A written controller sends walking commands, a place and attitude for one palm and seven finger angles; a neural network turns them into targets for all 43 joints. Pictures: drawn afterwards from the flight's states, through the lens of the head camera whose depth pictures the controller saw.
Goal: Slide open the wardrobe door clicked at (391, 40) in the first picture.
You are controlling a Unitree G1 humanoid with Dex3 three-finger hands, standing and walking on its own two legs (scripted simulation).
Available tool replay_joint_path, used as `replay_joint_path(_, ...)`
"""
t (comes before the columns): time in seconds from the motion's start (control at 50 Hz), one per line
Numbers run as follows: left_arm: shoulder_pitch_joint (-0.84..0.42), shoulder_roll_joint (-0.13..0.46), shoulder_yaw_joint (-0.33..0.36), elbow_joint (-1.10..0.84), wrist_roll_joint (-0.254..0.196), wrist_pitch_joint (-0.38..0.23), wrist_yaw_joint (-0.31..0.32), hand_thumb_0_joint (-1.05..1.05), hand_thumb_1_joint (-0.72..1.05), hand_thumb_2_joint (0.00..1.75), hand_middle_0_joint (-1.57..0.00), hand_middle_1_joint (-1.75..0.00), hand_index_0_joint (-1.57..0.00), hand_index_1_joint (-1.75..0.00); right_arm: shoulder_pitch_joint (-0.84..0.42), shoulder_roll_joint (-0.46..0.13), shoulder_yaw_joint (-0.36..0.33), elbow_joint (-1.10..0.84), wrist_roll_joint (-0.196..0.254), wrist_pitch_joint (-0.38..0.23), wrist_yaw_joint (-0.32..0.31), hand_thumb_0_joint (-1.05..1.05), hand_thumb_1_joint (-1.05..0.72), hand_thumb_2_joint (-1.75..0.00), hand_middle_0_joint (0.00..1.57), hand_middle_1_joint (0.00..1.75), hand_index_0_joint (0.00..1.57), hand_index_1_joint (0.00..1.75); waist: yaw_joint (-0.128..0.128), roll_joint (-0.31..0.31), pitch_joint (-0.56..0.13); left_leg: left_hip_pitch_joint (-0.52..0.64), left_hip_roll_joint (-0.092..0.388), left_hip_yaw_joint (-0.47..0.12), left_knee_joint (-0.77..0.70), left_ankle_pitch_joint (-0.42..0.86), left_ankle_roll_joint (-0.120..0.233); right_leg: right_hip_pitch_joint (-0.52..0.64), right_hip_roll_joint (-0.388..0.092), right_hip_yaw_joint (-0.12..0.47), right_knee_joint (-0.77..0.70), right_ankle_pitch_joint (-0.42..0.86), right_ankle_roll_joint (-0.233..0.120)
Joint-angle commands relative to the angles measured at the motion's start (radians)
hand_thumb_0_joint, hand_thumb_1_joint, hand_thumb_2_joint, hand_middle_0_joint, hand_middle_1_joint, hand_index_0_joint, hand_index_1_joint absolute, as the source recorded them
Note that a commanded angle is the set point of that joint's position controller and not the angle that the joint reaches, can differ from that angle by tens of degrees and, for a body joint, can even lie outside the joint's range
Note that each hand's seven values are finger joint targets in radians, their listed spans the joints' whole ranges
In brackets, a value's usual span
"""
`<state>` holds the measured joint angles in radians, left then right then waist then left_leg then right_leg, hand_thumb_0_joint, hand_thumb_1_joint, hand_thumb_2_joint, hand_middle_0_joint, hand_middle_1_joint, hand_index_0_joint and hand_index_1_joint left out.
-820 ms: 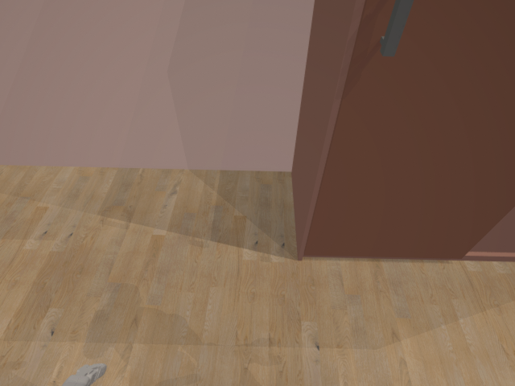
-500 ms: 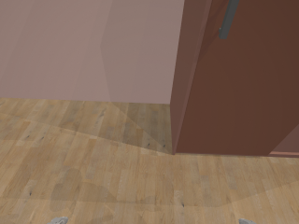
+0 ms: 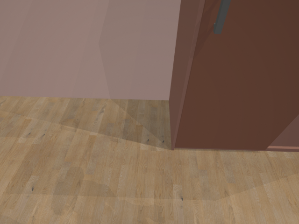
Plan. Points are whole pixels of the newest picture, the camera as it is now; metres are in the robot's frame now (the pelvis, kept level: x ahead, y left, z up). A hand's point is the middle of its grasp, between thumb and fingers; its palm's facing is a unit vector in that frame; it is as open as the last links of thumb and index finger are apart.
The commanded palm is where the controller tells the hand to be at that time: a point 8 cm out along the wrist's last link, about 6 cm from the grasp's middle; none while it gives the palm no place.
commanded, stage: stand and wait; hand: left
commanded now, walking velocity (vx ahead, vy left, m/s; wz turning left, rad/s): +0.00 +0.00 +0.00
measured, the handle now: (221, 10) +0.76 -0.21 +0.25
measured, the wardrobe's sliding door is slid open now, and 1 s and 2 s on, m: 0.00 0.00 0.00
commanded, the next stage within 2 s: look at it before walking up in 0.02 s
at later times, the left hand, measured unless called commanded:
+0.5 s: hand out of the picture +0.08 +0.24 -0.15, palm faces -0.02 -0.94 -0.33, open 7.4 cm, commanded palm none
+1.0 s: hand out of the picture +0.08 +0.21 -0.17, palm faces -0.09 -0.95 -0.28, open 7.4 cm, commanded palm none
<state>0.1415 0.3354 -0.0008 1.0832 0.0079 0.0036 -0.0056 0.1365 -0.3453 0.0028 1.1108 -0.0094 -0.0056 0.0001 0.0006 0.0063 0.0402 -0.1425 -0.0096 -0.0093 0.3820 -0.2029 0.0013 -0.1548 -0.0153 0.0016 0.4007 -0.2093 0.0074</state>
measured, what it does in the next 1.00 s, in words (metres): stands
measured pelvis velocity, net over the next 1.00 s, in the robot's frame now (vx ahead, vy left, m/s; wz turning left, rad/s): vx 0.00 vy -0.01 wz -0.10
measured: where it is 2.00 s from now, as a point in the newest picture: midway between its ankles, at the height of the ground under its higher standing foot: outside the picture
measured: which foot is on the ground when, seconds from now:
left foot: down 0.00-1.00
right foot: down 0.00-1.00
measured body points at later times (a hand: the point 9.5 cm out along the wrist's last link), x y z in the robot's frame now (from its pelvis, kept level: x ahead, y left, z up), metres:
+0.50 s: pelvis +0.00 +0.00 +0.00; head +0.01 -0.01 +0.45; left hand +0.08 +0.29 -0.13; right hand +0.08 -0.30 -0.13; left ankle +0.00 +0.12 -0.74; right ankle +0.01 -0.12 -0.74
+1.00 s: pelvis +0.00 -0.01 -0.01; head +0.03 -0.01 +0.44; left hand +0.08 +0.26 -0.15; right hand +0.07 -0.28 -0.15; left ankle +0.00 +0.12 -0.74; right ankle +0.01 -0.12 -0.74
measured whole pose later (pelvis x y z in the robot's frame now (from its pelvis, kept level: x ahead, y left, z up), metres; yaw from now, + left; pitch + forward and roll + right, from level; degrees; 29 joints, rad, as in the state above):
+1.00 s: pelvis +0.00 -0.01 -0.01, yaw -6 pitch -1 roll +1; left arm 0.18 0.28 0.02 1.01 0.01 0.06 -0.01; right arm 0.12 -0.26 -0.01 1.02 -0.01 0.02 -0.02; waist 0.02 -0.02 0.07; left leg -0.20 0.02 0.09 0.49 -0.28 -0.01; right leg -0.28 0.02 0.09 0.57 -0.27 0.00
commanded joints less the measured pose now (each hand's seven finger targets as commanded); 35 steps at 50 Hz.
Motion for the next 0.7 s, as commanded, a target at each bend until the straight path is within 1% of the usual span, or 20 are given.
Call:
replay_joint_path(0.0,-0.057,0.21,0.039,-0.068,0.002,-0.029,0.016,0.0,0.9,0.9,-0.2,-0.3,-0.2,-0.3,-0.061,-0.199,-0.042,-0.067,0.0,-0.029,-0.012,0.0,-0.9,-0.9,0.2,0.3,0.2,0.3,0.001,-0.016,-0.053,-0.016,0.115,-0.104,-0.076,0.054,0.028,-0.003,-0.105,0.109,-0.084,0.023,-0.038)
replay_joint_path(0.06,-0.054,0.21,0.039,-0.065,0.003,-0.03,0.016,0.0,0.9,0.9,-0.2,-0.3,-0.2,-0.3,-0.057,-0.197,-0.04,-0.063,0.001,-0.03,-0.012,0.0,-0.9,-0.9,0.2,0.3,0.2,0.3,0.002,-0.015,-0.063,-0.015,0.116,-0.108,-0.073,0.073,0.029,0.009,-0.104,0.108,-0.081,0.045,-0.039)
replay_joint_path(0.14,-0.058,0.208,0.039,-0.065,0.003,-0.03,0.016,0.0,0.9,0.9,-0.2,-0.3,-0.2,-0.3,-0.057,-0.197,-0.041,-0.058,0.0,-0.031,-0.012,0.0,-0.9,-0.9,0.2,0.3,0.2,0.3,0.001,-0.01,-0.048,-0.018,0.117,-0.106,-0.079,0.075,0.026,0.0,-0.102,0.109,-0.082,0.049,-0.038)
replay_joint_path(0.24,-0.059,0.207,0.04,-0.065,0.004,-0.031,0.017,0.0,0.9,0.9,-0.2,-0.3,-0.2,-0.3,-0.057,-0.193,-0.041,-0.057,0.0,-0.031,-0.012,0.0,-0.9,-0.9,0.2,0.3,0.2,0.3,0.001,-0.019,-0.049,-0.015,0.117,-0.106,-0.079,0.081,0.026,0.002,-0.104,0.109,-0.087,0.055,-0.037)
replay_joint_path(0.28,-0.058,0.209,0.041,-0.066,0.004,-0.032,0.017,0.0,0.9,0.9,-0.2,-0.3,-0.2,-0.3,-0.054,-0.193,-0.042,-0.06,0.001,-0.031,-0.012,0.0,-0.9,-0.9,0.2,0.3,0.2,0.3,0.001,-0.016,-0.065,-0.008,0.118,-0.105,-0.076,0.093,0.026,0.011,-0.106,0.107,-0.083,0.068,-0.037)
replay_joint_path(0.34,-0.059,0.208,0.04,-0.065,0.003,-0.032,0.016,0.0,0.9,0.9,-0.2,-0.3,-0.2,-0.3,-0.059,-0.193,-0.041,-0.058,0.001,-0.03,-0.013,0.0,-0.9,-0.9,0.2,0.3,0.2,0.3,0.0,-0.016,-0.061,-0.005,0.118,-0.107,-0.075,0.096,0.024,0.009,-0.105,0.109,-0.088,0.07,-0.037)
replay_joint_path(0.38,-0.059,0.209,0.041,-0.065,0.003,-0.032,0.017,0.0,0.9,0.9,-0.2,-0.3,-0.2,-0.3,-0.061,-0.194,-0.041,-0.06,0.001,-0.031,-0.012,0.0,-0.9,-0.9,0.2,0.3,0.2,0.3,0.0,-0.003,-0.07,0.001,0.12,-0.106,-0.075,0.107,0.025,0.013,-0.106,0.106,-0.085,0.083,-0.038)
replay_joint_path(0.44,-0.06,0.209,0.04,-0.064,0.003,-0.033,0.016,0.0,0.9,0.9,-0.2,-0.3,-0.2,-0.3,-0.063,-0.195,-0.041,-0.061,0.001,-0.03,-0.013,0.0,-0.9,-0.9,0.2,0.3,0.2,0.3,0.0,-0.012,-0.065,0.004,0.12,-0.103,-0.074,0.12,0.023,0.015,-0.106,0.105,-0.086,0.105,-0.038)
replay_joint_path(0.48,-0.055,0.21,0.04,-0.063,0.003,-0.033,0.017,0.0,0.9,0.9,-0.2,-0.3,-0.2,-0.3,-0.066,-0.194,-0.041,-0.061,0.001,-0.031,-0.014,0.0,-0.9,-0.9,0.2,0.3,0.2,0.3,0.002,-0.006,-0.072,0.012,0.122,-0.101,-0.071,0.14,0.024,0.022,-0.109,0.103,-0.081,0.133,-0.038)
replay_joint_path(0.52,-0.055,0.21,0.04,-0.063,0.003,-0.033,0.016,0.0,0.9,0.9,-0.2,-0.3,-0.2,-0.3,-0.065,-0.197,-0.039,-0.06,0.001,-0.031,-0.014,0.0,-0.9,-0.9,0.2,0.3,0.2,0.3,0.001,-0.009,-0.083,0.016,0.122,-0.102,-0.073,0.14,0.024,0.029,-0.109,0.1,-0.081,0.132,-0.038)
replay_joint_path(0.54,-0.056,0.21,0.039,-0.062,0.003,-0.033,0.016,0.0,0.9,0.9,-0.2,-0.3,-0.2,-0.3,-0.072,-0.197,-0.04,-0.06,0.002,-0.03,-0.014,0.0,-0.9,-0.9,0.2,0.3,0.2,0.3,0.002,-0.008,-0.07,0.018,0.123,-0.099,-0.075,0.135,0.023,0.02,-0.107,0.102,-0.085,0.129,-0.037)
replay_joint_path(0.56,-0.057,0.21,0.04,-0.062,0.004,-0.033,0.016,0.0,0.9,0.9,-0.2,-0.3,-0.2,-0.3,-0.064,-0.196,-0.041,-0.063,0.002,-0.03,-0.014,0.0,-0.9,-0.9,0.2,0.3,0.2,0.3,-0.001,-0.011,-0.081,0.019,0.124,-0.102,-0.073,0.145,0.023,0.029,-0.105,0.1,-0.082,0.136,-0.037)
replay_joint_path(0.62,-0.055,0.211,0.039,-0.06,0.003,-0.033,0.016,0.0,0.9,0.9,-0.2,-0.3,-0.2,-0.3,-0.072,-0.198,-0.039,-0.061,0.002,-0.029,-0.014,0.0,-0.9,-0.9,0.2,0.3,0.2,0.3,0.001,-0.014,-0.067,0.019,0.123,-0.099,-0.077,0.138,0.023,0.022,-0.107,0.102,-0.088,0.135,-0.037)
replay_joint_path(0.68,-0.053,0.213,0.039,-0.061,0.003,-0.034,0.017,0.0,0.9,0.9,-0.2,-0.3,-0.2,-0.3,-0.073,-0.196,-0.041,-0.061,0.003,-0.029,-0.014,0.0,-0.9,-0.9,0.2,0.3,0.2,0.3,0.001,-0.013,-0.077,0.024,0.123,-0.096,-0.072,0.154,0.022,0.033,-0.11,0.102,-0.086,0.157,-0.037)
